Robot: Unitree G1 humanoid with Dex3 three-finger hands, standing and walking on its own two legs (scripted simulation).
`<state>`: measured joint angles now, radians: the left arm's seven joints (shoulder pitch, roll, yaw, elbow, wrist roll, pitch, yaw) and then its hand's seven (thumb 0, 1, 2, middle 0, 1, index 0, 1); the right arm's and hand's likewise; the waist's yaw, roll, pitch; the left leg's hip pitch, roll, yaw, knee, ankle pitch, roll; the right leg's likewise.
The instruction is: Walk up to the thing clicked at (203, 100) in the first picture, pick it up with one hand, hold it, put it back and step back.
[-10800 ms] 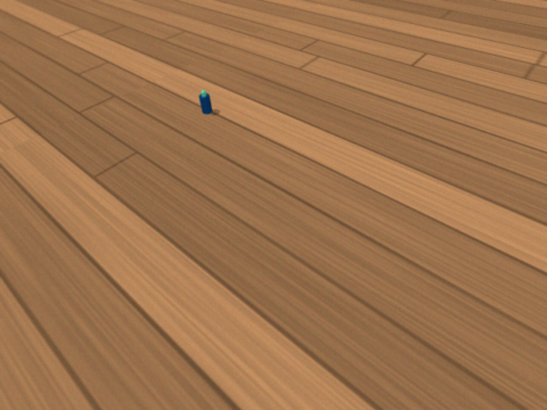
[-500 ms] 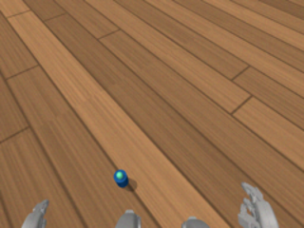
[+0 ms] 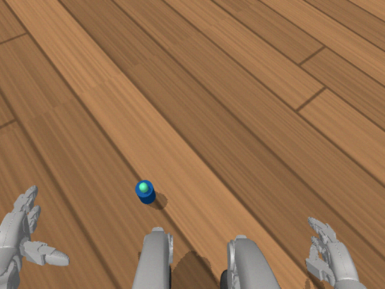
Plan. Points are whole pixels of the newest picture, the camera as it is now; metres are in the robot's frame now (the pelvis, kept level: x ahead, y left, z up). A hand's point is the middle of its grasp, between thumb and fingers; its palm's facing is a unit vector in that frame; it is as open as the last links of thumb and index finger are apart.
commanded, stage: go down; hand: left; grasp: from the side
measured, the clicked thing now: (145, 191) +0.45 +0.21 -0.52
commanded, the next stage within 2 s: approach in 1.48 s
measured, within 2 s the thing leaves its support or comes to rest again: neither
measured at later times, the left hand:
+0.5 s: hand (57, 199) +0.32 +0.37 -0.16, palm faces +0.17 -0.97 -0.15, open 16.9 cm
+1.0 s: hand (61, 190) +0.35 +0.38 -0.19, palm faces +0.16 -0.98 -0.10, open 17.4 cm
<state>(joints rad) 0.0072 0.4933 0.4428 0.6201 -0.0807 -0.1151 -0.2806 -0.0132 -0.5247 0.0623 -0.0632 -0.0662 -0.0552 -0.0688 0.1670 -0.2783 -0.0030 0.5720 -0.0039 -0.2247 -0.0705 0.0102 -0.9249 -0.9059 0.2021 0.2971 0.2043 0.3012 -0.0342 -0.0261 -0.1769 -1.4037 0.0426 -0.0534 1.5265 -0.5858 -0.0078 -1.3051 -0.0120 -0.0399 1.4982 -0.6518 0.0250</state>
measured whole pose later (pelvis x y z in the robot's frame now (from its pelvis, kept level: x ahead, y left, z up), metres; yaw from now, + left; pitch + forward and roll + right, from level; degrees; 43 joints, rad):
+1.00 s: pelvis -0.05 +0.00 -0.19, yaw -6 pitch +32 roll -7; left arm -0.54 0.84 0.80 1.05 -0.19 -0.40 -0.67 -0.02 -0.50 0.07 -0.04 -0.06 -0.03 -0.06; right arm 0.09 -0.33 0.10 0.69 -0.05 -0.17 -0.04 0.01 -0.92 -0.91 0.20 0.30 0.21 0.30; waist -0.06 -0.04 -0.11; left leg -2.09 0.06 -0.14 2.16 -0.65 -0.02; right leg -1.97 0.03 -0.07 2.12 -0.72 0.02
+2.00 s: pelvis -0.05 +0.00 -0.27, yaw -11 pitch +25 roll -11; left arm -0.65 0.96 0.82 1.32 -0.26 -0.65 -0.70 -0.02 -0.60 0.01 -0.07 -0.06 -0.05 -0.07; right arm -0.02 -0.37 0.27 0.63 -0.14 -0.16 0.01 0.01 -0.91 -0.90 0.20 0.30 0.21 0.30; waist -0.15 -0.16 0.08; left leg -2.24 0.06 -0.25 2.45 -0.68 -0.03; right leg -2.09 0.08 -0.14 2.35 -0.72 0.04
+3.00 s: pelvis -0.06 +0.02 -0.32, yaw -17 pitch +10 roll -17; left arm -0.59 0.84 0.58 1.44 -0.15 -1.08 -0.16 -0.02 -0.49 0.10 -0.05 -0.08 -0.05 -0.07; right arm -0.17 -0.37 0.51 0.55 -0.35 0.00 0.11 0.00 -0.92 -0.91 0.20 0.30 0.21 0.30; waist -0.22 -0.30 0.29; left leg -2.22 0.05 -0.41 2.67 -0.69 -0.02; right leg -2.03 0.14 -0.25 2.46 -0.68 0.07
